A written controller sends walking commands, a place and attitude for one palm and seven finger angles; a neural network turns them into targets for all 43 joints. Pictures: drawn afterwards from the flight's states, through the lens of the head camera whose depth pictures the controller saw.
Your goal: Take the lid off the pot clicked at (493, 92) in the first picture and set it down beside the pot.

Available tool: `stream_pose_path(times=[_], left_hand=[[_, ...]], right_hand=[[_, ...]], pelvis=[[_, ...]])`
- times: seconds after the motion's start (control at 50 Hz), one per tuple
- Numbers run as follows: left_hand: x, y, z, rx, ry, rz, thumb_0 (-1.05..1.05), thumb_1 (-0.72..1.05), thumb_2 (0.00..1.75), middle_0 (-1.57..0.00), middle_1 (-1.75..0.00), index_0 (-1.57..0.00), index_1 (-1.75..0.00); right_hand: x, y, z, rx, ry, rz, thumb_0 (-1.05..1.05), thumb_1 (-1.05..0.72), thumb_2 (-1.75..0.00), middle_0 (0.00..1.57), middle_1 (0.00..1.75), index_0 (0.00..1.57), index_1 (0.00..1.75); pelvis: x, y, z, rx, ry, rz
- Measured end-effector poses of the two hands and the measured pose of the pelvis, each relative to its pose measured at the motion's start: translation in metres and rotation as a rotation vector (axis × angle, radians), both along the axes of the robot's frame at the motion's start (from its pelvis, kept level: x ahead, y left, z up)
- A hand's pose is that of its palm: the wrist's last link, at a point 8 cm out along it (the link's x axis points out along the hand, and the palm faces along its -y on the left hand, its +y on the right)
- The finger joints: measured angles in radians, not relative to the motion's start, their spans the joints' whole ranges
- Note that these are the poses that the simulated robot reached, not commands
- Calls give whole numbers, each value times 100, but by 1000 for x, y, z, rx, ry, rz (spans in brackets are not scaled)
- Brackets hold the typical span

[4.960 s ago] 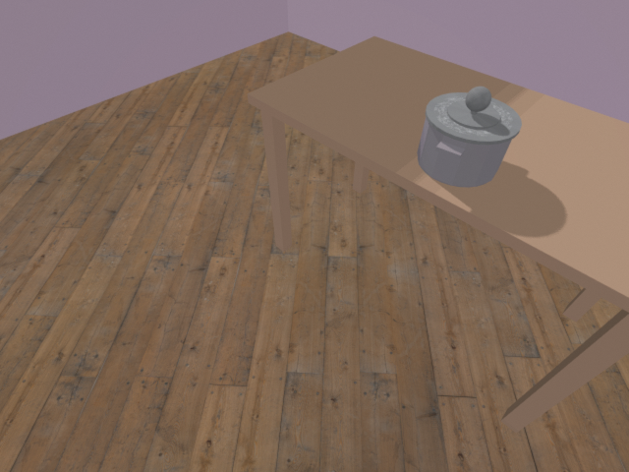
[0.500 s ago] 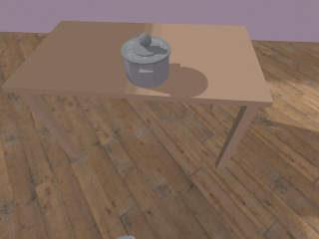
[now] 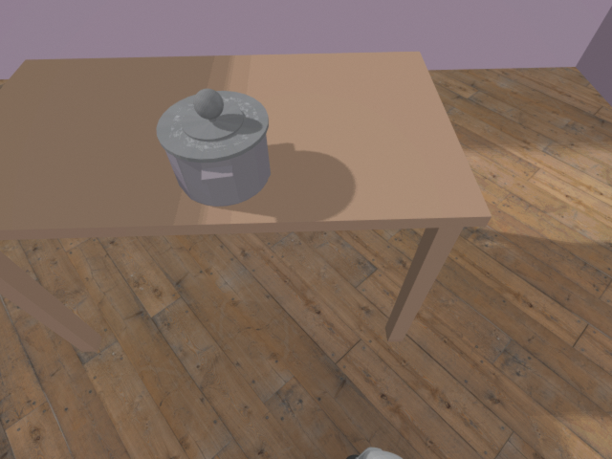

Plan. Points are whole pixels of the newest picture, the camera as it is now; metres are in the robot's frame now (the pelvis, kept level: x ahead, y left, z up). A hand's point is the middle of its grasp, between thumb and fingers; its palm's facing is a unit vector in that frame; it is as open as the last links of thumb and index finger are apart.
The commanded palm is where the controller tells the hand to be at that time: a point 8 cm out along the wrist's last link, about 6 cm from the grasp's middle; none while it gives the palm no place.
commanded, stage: take the last steps up to it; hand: left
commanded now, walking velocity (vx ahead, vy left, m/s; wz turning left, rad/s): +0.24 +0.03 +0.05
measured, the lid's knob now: (208, 104) +0.65 +0.18 +0.10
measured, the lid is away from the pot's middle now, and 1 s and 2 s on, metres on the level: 0.00 0.00 0.00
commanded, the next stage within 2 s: come to a stop and stand still in 0.28 s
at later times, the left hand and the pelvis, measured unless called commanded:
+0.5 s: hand out of the picture +0.10 +0.19 -0.18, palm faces +0.15 -0.98 -0.15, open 7.4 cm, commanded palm none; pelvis +0.15 +0.03 +0.00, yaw +2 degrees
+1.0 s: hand (190, 429) +0.19 +0.19 -0.17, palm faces +0.02 -0.97 -0.26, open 7.4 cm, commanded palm none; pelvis +0.14 -0.01 -0.01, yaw +1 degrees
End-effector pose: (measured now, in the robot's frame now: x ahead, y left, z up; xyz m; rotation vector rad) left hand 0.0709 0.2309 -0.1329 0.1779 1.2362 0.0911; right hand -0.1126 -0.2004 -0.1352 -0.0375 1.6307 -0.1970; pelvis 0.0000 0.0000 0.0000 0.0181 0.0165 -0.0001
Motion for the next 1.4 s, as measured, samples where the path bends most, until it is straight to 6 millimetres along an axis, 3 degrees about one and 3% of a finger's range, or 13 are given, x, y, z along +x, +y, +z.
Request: stream_pose_path(times=[0.08, 0.24, 0.38, 0.44, 0.5, 0.6, 0.66, 0.8, 0.92, 1.02, 1.12, 1.22, 1.4], left_hand=[[29, -18, 1, 5, -71, 39, 1, 90, 90, -20, -30, -20, -30], [28, -13, 17, 41, 5, 109, -1, 94, 90, -20, -30, -20, -30], [19, -10, 3, -21, 118, 168, 0, 91, 90, -20, -30, -20, -30], [19, -2, -11, -45, 168, 202, 1, 91, 90, -20, -30, -20, -30], [24, 7, -21, -52, 219, 215, 1, 91, 90, -20, -30, -20, -30], [43, 18, -14, -38, 241, 198, 1, 91, 90, -20, -30, -20, -30], [57, 25, -9, -20, 228, 180, 1, 91, 90, -20, -30, -20, -30], [87, 31, 0, 43, 148, 145, 1, 90, 90, -20, -30, -20, -30], [101, 18, -2, 100, 49, 78, 1, 90, 90, -20, -30, -20, -30], [114, 1, -5, 71, -4, 40, 1, 90, 90, -20, -30, -20, -30], [128, -12, -2, 40, -57, 31, 1, 90, 90, -20, -30, -20, -30], [129, -14, 0, 32, -61, 39, 1, 91, 90, -20, -30, -21, -30], [106, -13, -3, 17, 28, 70, 1, 91, 90, -20, -30, -20, -30]], right_hand=[[37, -20, -11, 13, 24, 26, 1, -91, -90, 20, 30, 20, 30], [205, -47, 2, -42, -286, 117, 1, -91, -90, 19, 30, 19, 30], [327, -26, 19, -55, -469, 215, 1, -91, -90, 19, 30, 19, 29], [365, -9, 20, -71, -512, 260, 0, -91, -90, 19, 30, 19, 29], [384, 9, 21, -85, -515, 282, 0, -91, -90, 19, 30, 19, 30], [386, 29, 22, -73, -459, 261, 0, -91, -90, 20, 30, 20, 30], [382, 26, 22, -80, -447, 214, -1, -92, -90, 20, 30, 20, 30], [354, -6, 16, -94, -392, 176, -1, -92, -90, 20, 30, 20, 30], [321, -45, -4, -97, -373, 123, 0, -91, -90, 20, 30, 20, 30], [289, -60, -6, -116, -367, 89, 0, -91, -90, 20, 30, 20, 30], [257, -56, -8, -95, -298, 87, 1, -91, -90, 19, 30, 19, 30], [238, -43, -7, -60, -245, 81, 1, -91, -90, 19, 30, 20, 30], [246, -19, -3, -15, -226, 90, 1, -91, -90, 20, 30, 20, 30]], pelvis=[[24, -14, -4, -9, -16, 21], [72, -17, 15, -21, -10, 37], [116, 2, 14, -42, -16, 42], [137, 16, 6, -57, -26, 43], [152, 26, 2, -33, -32, 41], [161, 33, 11, -32, -34, 40], [161, 33, 14, -32, -30, 32], [153, 19, 13, -27, -31, 27], [146, -2, -3, -11, -43, 13], [144, -8, -7, -19, -67, 21], [143, -12, -5, -16, -57, 27], [145, -14, -2, -15, -48, 28], [153, -11, 5, -22, -38, 27]])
